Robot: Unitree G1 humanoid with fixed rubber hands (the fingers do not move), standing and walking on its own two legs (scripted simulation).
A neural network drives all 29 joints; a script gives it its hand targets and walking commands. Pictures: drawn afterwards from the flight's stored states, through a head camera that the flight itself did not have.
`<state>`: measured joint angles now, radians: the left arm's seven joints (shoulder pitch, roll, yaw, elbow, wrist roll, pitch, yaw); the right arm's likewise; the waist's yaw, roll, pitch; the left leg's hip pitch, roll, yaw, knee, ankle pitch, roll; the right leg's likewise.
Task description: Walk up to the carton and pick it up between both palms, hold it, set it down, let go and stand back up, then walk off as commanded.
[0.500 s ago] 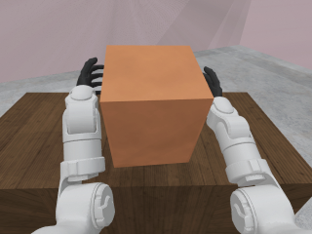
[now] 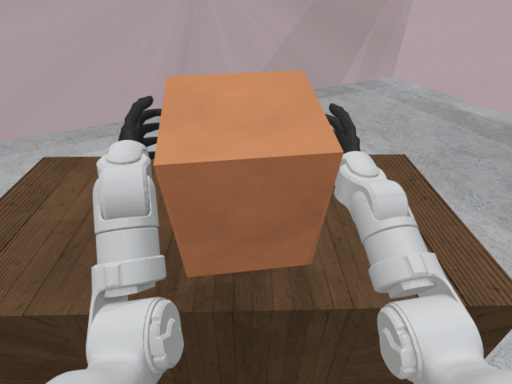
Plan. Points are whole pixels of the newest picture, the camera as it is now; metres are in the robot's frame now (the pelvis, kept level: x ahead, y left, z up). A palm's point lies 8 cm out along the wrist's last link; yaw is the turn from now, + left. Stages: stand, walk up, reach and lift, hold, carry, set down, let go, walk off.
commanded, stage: hold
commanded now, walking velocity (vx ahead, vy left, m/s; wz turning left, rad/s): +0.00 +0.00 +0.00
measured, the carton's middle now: (243, 176) +0.39 +0.02 +0.20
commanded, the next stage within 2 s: none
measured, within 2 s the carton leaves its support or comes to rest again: neither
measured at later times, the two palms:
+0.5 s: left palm (135, 150) +0.36 +0.17 +0.27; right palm (345, 158) +0.36 -0.14 +0.24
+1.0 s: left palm (136, 150) +0.36 +0.16 +0.27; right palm (346, 158) +0.36 -0.14 +0.24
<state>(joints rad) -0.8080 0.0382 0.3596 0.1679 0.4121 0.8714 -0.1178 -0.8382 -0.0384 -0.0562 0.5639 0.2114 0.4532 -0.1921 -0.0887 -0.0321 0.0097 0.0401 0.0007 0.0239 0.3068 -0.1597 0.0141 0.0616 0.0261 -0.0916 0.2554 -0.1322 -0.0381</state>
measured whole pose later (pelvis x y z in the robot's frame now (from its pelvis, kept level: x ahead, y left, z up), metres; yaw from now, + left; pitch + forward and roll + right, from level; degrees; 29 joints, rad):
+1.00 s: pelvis +0.00 +0.00 +0.00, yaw +0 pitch -11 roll +0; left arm -0.80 0.03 0.36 0.13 0.42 0.88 -0.12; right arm -0.82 -0.03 -0.07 0.54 0.20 0.45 -0.19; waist -0.09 -0.04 0.02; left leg 0.04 0.00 0.03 0.30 -0.15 0.02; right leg 0.06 0.02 -0.09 0.26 -0.13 -0.04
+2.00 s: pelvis +0.00 +0.00 +0.00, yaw +0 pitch -11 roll +0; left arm -0.81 0.03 0.36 0.13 0.43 0.89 -0.13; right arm -0.83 -0.03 -0.07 0.54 0.20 0.45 -0.19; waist -0.09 -0.04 0.02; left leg 0.05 0.00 0.02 0.29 -0.15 0.01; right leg 0.06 0.02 -0.09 0.27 -0.14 -0.04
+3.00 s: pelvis +0.00 +0.00 +0.00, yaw +0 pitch -11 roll +0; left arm -0.79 0.01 0.35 0.10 0.43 0.89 -0.12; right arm -0.81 -0.05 -0.04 0.52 0.23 0.45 -0.20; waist -0.10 -0.04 0.02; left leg 0.05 0.00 0.03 0.30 -0.16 0.02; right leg 0.07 0.02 -0.08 0.27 -0.14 -0.04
